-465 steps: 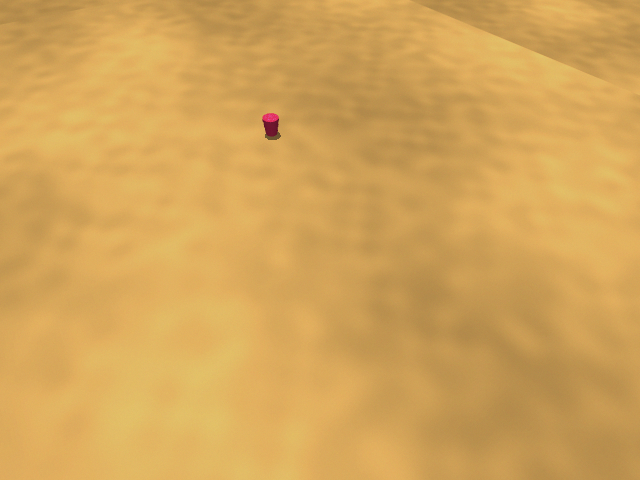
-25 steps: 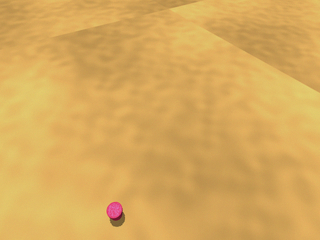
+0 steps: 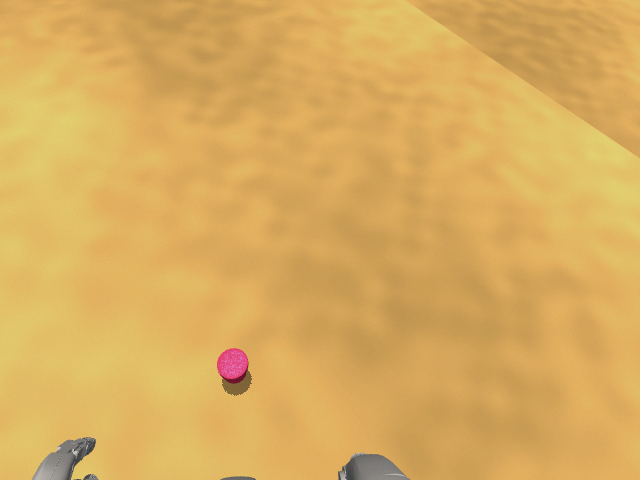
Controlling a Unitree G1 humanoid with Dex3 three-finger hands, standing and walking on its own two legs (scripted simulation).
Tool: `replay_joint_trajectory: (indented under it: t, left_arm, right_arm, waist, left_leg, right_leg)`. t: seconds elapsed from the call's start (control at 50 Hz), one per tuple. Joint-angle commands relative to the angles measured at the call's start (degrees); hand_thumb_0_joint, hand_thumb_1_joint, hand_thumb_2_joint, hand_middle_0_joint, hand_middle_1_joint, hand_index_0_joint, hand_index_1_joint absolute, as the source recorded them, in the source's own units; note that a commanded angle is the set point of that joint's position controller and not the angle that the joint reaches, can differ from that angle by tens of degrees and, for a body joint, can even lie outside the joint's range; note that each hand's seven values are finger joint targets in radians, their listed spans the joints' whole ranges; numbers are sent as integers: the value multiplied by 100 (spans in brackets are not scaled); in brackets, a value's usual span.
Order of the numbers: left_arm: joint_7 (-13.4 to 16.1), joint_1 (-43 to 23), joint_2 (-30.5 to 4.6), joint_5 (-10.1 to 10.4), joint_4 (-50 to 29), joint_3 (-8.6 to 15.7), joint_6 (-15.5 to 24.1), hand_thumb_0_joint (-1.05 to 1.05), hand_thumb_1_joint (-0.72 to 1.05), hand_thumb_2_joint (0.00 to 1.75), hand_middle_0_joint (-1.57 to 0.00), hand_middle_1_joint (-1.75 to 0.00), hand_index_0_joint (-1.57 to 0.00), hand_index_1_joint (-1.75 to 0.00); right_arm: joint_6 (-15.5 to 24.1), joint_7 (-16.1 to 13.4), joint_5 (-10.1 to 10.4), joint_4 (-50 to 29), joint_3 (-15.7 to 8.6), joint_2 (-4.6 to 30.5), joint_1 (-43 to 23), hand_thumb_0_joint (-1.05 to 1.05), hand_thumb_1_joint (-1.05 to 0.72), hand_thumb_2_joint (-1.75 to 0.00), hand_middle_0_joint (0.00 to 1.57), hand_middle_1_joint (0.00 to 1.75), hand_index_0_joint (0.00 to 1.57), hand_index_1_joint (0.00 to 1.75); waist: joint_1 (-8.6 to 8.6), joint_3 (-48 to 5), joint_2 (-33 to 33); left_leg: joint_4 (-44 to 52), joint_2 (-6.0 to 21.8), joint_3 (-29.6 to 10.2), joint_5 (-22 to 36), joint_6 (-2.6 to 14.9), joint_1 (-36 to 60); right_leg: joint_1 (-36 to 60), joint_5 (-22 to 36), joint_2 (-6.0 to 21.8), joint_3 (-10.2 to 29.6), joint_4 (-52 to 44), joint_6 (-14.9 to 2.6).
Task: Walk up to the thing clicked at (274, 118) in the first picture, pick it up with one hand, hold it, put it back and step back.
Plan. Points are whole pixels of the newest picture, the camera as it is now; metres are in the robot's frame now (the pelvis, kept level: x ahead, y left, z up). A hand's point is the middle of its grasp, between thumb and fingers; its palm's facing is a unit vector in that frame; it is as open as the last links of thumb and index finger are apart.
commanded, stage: walk up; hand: left
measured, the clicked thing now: (233, 368) +0.45 +0.18 -0.72
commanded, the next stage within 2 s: none
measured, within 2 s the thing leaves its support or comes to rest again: neither
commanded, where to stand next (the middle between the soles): +0.05 -0.04 m, yaw -3 degrees
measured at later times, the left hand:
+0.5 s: hand out of the picture +0.08 +0.23 -0.14, palm faces -0.06 -0.94 -0.32, open 7.4 cm
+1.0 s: hand out of the picture +0.10 +0.21 -0.14, palm faces -0.08 -0.94 -0.34, open 7.4 cm
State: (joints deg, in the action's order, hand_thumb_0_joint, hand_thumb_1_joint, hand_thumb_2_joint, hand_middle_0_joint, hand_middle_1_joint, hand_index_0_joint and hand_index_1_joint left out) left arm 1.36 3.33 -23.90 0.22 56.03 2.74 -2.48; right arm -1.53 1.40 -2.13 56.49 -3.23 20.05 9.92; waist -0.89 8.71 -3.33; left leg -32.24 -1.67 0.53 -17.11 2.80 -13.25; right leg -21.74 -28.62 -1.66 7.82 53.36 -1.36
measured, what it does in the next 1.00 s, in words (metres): steps on the spot: right foot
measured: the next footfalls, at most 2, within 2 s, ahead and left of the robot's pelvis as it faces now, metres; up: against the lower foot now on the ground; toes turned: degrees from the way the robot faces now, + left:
right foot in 0.24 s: -0.01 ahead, -0.13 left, +0.00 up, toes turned -1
right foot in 1.82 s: +0.09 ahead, -0.21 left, +0.00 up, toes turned -7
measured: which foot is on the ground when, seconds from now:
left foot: down 0.00-1.00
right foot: up 0.00-0.22, down 0.24-1.00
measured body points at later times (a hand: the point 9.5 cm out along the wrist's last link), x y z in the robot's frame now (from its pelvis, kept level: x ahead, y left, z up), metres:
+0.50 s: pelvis -0.01 -0.02 +0.01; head -0.01 -0.02 +0.46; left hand +0.09 +0.28 -0.12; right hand +0.06 -0.32 -0.11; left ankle +0.00 +0.09 -0.73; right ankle -0.05 -0.12 -0.73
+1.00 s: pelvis +0.00 -0.03 +0.01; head +0.01 -0.03 +0.46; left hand +0.11 +0.26 -0.12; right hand +0.06 -0.34 -0.11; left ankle +0.00 +0.09 -0.73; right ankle -0.05 -0.13 -0.73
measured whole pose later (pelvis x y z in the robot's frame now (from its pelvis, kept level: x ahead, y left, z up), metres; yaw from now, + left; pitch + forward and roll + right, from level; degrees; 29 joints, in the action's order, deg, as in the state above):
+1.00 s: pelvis +0.00 -0.03 +0.01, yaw -5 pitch -2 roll +0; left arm -0.5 7.0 -20.0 -0.2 63.1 1.3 0.3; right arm 1.5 0.2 -1.1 61.8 -1.0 20.3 7.1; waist -0.5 2.8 -0.5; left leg -19.6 1.4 4.2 -11.7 -0.3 -5.8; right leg -2.2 -14.7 -2.9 3.7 19.3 -2.3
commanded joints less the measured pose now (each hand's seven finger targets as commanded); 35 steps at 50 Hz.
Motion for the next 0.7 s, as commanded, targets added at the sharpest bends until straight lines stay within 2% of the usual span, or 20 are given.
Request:
replay_joint_trajectory:
  t: [0.0,0.06,0.14,0.16,0.18,0.2,0.22,0.24,0.26,0.28,0.3,0.32,0.34,0.38,0.46,0.68]
  left_arm:
    - [3,222,-944,-67,-264,177,97,0,90,90,-20,-30,-20,-30]
    - [-32,127,-891,-103,-371,137,111,0,90,90,-20,-30,-20,-30]
    - [-50,353,-771,-128,-239,123,147,0,90,90,-20,-30,-20,-30]
    - [-61,379,-761,-151,-182,128,163,0,90,90,-20,-30,-20,-30]
    - [-61,575,-658,-142,-80,112,192,0,90,90,-20,-30,-20,-30]
    - [-49,706,-715,-158,24,136,243,0,90,90,-20,-30,-20,-30]
    - [-34,823,-961,-222,43,196,323,0,90,90,-20,-30,-20,-30]
    - [-54,475,-1146,-189,-46,197,354,0,90,90,-20,-30,-20,-30]
    - [-100,137,-1225,-168,-146,180,347,0,90,90,-20,-30,-20,-30]
    - [-136,-23,-1082,-153,-210,127,335,0,90,90,-20,-30,-20,-30]
    - [-144,-87,-946,-118,-189,89,328,0,90,90,-20,-30,-20,-30]
    - [-147,-4,-891,-114,-152,75,323,0,90,90,-20,-30,-20,-30]
    - [-157,142,-849,-112,-54,62,327,0,90,90,-20,-30,-20,-30]
    - [-162,137,-877,-129,26,91,353,0,90,90,-20,-30,-20,-30]
    - [-157,195,-838,-86,142,73,371,0,90,90,-20,-30,-20,-30]
    - [-109,105,-869,-85,273,73,415,0,90,90,-20,-30,-20,-30]
  right_arm:
    - [282,-233,43,-485,-403,1517,-79,0,-90,-90,20,30,20,30]
    - [327,-277,47,-479,-395,1531,228,0,-90,-90,20,30,20,30]
    - [328,-270,70,-569,-328,1490,23,0,-90,-90,20,30,20,30]
    - [326,-266,87,-575,-308,1456,41,0,-90,-90,20,30,20,30]
    - [315,-258,104,-585,-273,1448,-94,0,-90,-90,20,30,20,30]
    - [292,-248,153,-601,-239,1373,-233,0,-90,-90,20,30,20,30]
    - [306,-236,191,-660,-187,1267,-246,0,-90,-90,20,30,20,30]
    - [306,-219,210,-652,-145,1078,-316,0,-90,-90,20,30,20,30]
    - [298,-228,170,-507,-131,1035,-241,0,-90,-90,20,30,20,30]
    - [332,-222,125,-366,-148,1105,-118,0,-90,-90,20,30,20,30]
    - [369,-199,98,-318,-163,1216,-210,0,-90,-90,20,30,20,30]
    - [410,-185,83,-285,-157,1257,-300,0,-90,-90,20,30,20,30]
    - [435,-171,94,-263,-127,1252,-347,0,-90,-90,20,30,20,30]
    - [473,-177,102,-171,-89,1252,-291,0,-90,-90,20,30,20,30]
    - [500,-191,108,-42,-46,1245,-408,0,-90,-90,20,30,20,30]
    - [468,-209,113,68,-57,1204,-516,0,-90,-90,20,30,20,30]
  waist:
    - [1,-972,1135]
    - [-167,-1079,1060]
    - [-57,-1164,1134]
    - [-52,-1140,1041]
    - [116,-1160,958]
    - [215,-1254,727]
    - [238,-1456,215]
    - [126,-1184,-171]
    - [15,-933,-227]
    - [-84,-817,-145]
    - [-74,-688,-26]
    - [-17,-612,-119]
    - [51,-609,-122]
    - [45,-640,-99]
    - [104,-694,308]
    - [48,-990,286]
  left_leg:
    - [1082,1501,-1426,2844,479,1171]
    - [1018,1632,-1443,3095,505,1605]
    - [918,1620,-1276,2818,558,1298]
    - [926,1550,-1218,2687,487,1098]
    - [809,1503,-1087,2550,431,923]
    - [607,1334,-876,2416,270,673]
    - [295,1008,-617,1896,43,164]
    - [358,474,-282,518,-187,-133]
    - [558,354,-93,-400,-267,421]
    - [910,419,-210,-320,-237,719]
    - [1163,521,-356,41,-174,830]
    - [1272,692,-502,340,-57,947]
    - [1297,801,-577,420,29,1038]
    - [1328,887,-572,747,44,882]
    - [1492,852,-470,932,-40,858]
    - [1382,895,-276,1577,-79,1117]
  right_leg:
    - [-103,116,35,32,-261,85]
    - [24,104,69,-182,-1037,106]
    - [708,251,137,-508,-2020,-14]
    - [1003,424,125,-520,-2361,-67]
    - [1385,1042,191,-492,-3104,-125]
    - [1917,1833,356,-255,-3612,-208]
    - [2542,2652,814,406,-3582,-377]
    - [2209,2453,1257,932,-3597,-710]
    - [1355,1899,1553,1026,-3550,-903]
    - [1058,1780,1423,836,-3515,-756]
    - [890,1622,1086,495,-3500,-465]
    - [756,1661,860,310,-3511,-276]
    - [739,1649,758,216,-3580,-191]
    - [1045,1947,684,177,-3580,-185]
    - [1298,2306,699,166,-3605,-191]
    - [1564,3193,772,139,-3674,-163]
